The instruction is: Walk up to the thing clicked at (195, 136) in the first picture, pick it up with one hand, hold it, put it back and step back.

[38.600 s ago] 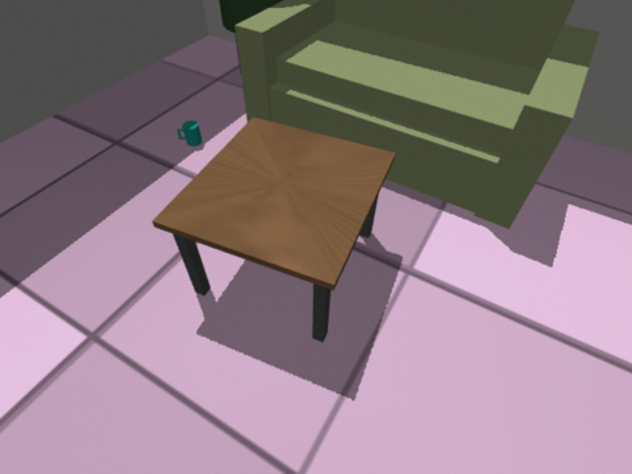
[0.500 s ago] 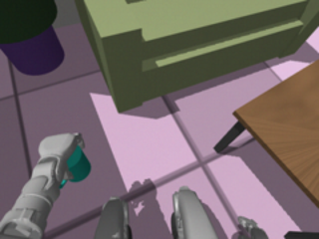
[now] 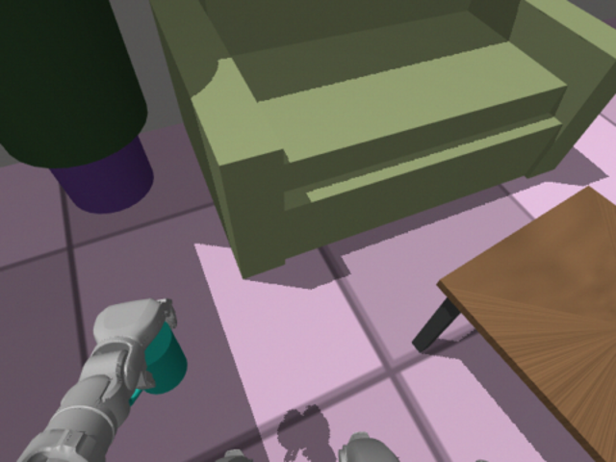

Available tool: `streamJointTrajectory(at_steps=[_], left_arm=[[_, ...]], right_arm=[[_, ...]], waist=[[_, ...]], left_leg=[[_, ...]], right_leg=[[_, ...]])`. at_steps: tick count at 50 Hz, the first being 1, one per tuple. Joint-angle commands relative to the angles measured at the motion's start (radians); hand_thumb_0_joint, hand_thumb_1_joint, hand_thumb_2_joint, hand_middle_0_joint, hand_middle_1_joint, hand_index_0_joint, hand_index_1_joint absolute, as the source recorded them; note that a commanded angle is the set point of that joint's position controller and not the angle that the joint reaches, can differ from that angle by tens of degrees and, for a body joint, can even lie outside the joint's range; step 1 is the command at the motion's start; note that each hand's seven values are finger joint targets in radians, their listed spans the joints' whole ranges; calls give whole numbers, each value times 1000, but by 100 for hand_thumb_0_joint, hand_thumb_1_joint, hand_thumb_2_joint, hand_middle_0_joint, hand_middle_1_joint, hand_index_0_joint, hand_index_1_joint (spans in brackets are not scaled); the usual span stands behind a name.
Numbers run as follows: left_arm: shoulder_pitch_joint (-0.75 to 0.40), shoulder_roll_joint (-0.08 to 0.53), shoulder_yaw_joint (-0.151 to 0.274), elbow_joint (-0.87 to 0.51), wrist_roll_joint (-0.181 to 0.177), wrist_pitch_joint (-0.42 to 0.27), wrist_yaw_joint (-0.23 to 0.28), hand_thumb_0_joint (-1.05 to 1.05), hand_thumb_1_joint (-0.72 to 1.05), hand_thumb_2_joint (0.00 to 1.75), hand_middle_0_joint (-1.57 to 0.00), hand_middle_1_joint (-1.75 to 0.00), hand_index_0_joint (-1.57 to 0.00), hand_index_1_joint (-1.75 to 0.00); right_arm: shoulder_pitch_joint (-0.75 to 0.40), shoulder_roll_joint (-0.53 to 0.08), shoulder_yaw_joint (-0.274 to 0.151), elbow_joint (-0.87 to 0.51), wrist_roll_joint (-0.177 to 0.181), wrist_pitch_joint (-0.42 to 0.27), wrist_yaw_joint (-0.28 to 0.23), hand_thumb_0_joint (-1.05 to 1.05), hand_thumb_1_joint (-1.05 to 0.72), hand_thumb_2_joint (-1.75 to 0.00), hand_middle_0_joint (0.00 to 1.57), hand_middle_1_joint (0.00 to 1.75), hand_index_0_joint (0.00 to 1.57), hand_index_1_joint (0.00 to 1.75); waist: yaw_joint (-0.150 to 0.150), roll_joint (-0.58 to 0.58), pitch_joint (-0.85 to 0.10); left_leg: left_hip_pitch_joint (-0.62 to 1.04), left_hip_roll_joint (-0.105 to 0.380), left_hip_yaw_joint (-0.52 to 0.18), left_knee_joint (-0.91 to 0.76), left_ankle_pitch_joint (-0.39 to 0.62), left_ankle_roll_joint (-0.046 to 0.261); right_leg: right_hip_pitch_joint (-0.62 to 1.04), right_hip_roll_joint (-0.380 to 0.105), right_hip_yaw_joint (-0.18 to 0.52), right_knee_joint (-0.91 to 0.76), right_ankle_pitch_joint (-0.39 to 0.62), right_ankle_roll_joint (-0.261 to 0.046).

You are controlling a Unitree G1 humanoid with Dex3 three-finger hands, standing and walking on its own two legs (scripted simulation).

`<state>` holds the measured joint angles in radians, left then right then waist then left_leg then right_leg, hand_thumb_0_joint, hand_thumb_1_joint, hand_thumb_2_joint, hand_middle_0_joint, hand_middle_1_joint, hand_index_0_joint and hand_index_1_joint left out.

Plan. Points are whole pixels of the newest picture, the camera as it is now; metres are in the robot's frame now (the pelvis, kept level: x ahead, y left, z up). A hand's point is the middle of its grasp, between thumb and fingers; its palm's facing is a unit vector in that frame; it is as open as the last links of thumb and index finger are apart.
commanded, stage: lift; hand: left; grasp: from above
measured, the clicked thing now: (146, 365) +0.31 +0.23 -0.15
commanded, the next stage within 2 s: hold in 0.08 s
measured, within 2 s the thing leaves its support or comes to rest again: neither
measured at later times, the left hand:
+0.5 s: hand (132, 336) +0.32 +0.22 -0.05, palm faces -0.48 -0.07 -0.87, open 10.4 cm
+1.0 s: hand (125, 342) +0.30 +0.22 -0.03, palm faces -0.48 -0.06 -0.87, open 10.5 cm
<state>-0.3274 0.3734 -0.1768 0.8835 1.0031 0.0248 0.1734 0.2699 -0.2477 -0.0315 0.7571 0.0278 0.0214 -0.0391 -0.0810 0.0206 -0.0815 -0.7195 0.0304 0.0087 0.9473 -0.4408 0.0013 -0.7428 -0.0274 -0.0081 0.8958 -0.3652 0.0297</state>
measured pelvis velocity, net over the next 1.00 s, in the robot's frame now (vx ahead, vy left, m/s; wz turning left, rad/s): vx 0.02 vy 0.00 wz -0.01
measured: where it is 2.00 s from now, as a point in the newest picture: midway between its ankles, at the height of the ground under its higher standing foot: outside the picture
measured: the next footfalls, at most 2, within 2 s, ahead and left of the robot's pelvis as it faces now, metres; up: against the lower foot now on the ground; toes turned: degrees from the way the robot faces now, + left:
none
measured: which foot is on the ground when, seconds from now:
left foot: down 0.00-1.00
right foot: down 0.00-1.00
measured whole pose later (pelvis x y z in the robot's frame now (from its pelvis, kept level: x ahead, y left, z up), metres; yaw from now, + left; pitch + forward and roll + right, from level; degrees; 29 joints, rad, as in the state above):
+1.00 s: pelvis +0.02 +0.00 +0.04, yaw +0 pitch +3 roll +0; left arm -0.24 0.37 -0.21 0.77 1.02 0.02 0.07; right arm 0.23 -0.26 -0.05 0.72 0.04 0.05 -0.03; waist -0.03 0.03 -0.03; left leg -0.34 0.02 0.03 0.60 -0.32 0.00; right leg -0.38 -0.03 0.00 0.58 -0.25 0.03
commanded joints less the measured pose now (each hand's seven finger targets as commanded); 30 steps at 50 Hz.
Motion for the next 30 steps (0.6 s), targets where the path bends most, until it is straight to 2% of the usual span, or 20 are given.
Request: streamJointTrajectory(at_steps=[1,8,10,14,17,25,26,30], left_arm=[[-361,226,82,-250,-2,-6,58,0,55,109,-97,-86,-94,-89],[-362,219,77,-260,-1,-6,55,0,58,109,-98,-90,-97,-91],[-346,217,81,-262,-4,-5,50,0,59,107,-97,-88,-96,-89],[-336,233,79,-255,23,-7,35,0,59,103,-98,-85,-97,-86],[-342,228,80,-275,18,-7,27,0,60,105,-98,-88,-97,-88],[-330,235,83,-305,17,-11,9,0,57,104,-97,-84,-96,-85],[-315,218,74,-296,18,-10,5,0,57,103,-96,-84,-95,-86],[-328,239,86,-320,13,-9,-3,0,56,105,-96,-86,-95,-88]], right_arm=[[33,-157,-58,-90,1,-23,-10,0,-90,-90,20,30,20,30],[16,-156,-64,-97,3,-20,-8,0,-90,-90,20,30,20,30],[13,-153,-64,-90,3,-21,-8,0,-90,-90,20,30,20,30],[4,-159,-68,-94,5,-15,-6,0,-90,-90,20,30,20,30],[-7,-161,-71,-105,5,-14,-4,0,-90,-90,20,30,20,30],[-19,-166,-77,-115,5,-16,0,0,-90,-90,20,30,20,30],[-21,-163,-77,-121,7,-15,1,0,-90,-90,20,30,20,30],[-21,-175,-81,-129,6,-13,3,0,-90,-90,20,30,20,30]], waist=[[9,72,-353],[8,40,-323],[12,56,-313],[16,47,-284],[24,44,-310],[33,70,-280],[35,51,-281],[34,56,-289]], left_leg=[[307,-34,-18,-199,293,-4],[372,-38,-10,-264,330,-6],[386,-38,-9,-271,373,-10],[398,-45,1,-300,374,-7],[437,-45,2,-313,401,-8],[477,-40,3,-347,451,-15],[482,-40,1,-351,460,-14],[508,-37,2,-355,496,-16]], right_leg=[[203,42,-20,-176,210,-38],[291,40,-19,-247,248,-35],[298,40,-14,-253,282,-36],[333,37,-10,-283,292,-36],[366,37,-10,-300,311,-34],[387,42,-12,-325,336,-38],[395,43,-14,-325,343,-38],[413,45,-15,-338,365,-37]])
